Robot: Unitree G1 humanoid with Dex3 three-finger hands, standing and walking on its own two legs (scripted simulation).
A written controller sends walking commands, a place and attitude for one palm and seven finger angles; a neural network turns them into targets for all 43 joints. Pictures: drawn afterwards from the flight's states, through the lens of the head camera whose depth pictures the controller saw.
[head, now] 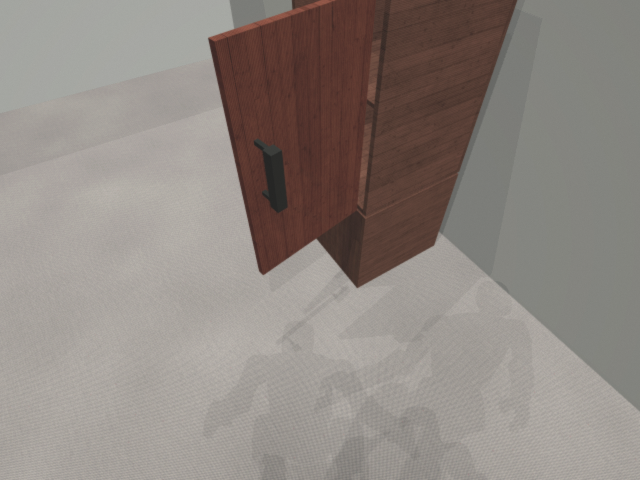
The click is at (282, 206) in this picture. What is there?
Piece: cupboard door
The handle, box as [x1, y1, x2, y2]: [254, 139, 287, 212]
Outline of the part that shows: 256,139 254,140 254,144 263,151 268,190 262,191 262,194 270,201 271,207 278,212 287,206 281,150 273,144 268,146 260,140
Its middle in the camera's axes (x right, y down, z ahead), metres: -0.10 -0.12 +0.77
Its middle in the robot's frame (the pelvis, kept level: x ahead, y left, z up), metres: +0.66 +0.14 -0.03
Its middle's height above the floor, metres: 0.76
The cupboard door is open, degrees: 100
